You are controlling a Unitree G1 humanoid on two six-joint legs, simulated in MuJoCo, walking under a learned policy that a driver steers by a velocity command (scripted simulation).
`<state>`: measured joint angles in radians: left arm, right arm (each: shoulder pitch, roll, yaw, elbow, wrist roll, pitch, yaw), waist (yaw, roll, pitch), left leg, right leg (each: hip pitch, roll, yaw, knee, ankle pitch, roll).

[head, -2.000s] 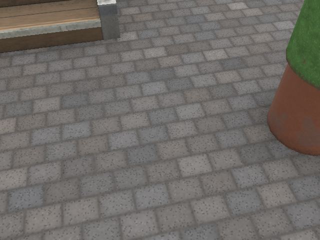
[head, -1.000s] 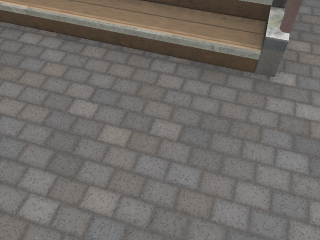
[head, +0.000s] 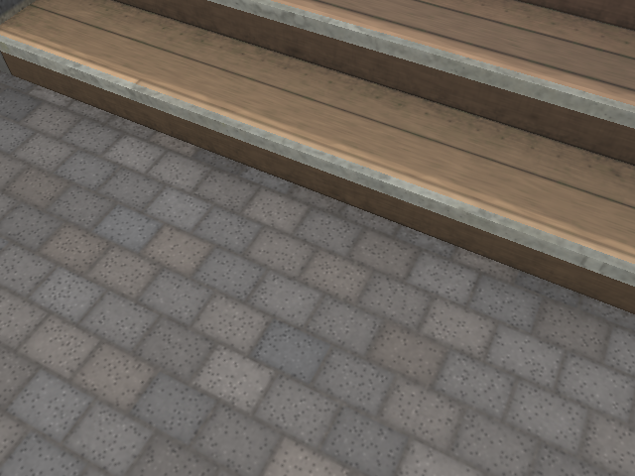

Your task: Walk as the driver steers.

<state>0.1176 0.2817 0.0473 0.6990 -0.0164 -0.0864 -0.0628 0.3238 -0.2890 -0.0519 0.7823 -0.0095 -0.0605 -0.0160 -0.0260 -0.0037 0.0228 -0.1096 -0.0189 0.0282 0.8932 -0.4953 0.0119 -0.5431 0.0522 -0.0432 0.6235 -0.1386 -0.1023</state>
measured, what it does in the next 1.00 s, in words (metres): walks ahead, turning right: left foot, then right foot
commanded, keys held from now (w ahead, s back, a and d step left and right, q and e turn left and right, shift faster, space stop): w+e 0.96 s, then w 0.02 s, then w+q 0.02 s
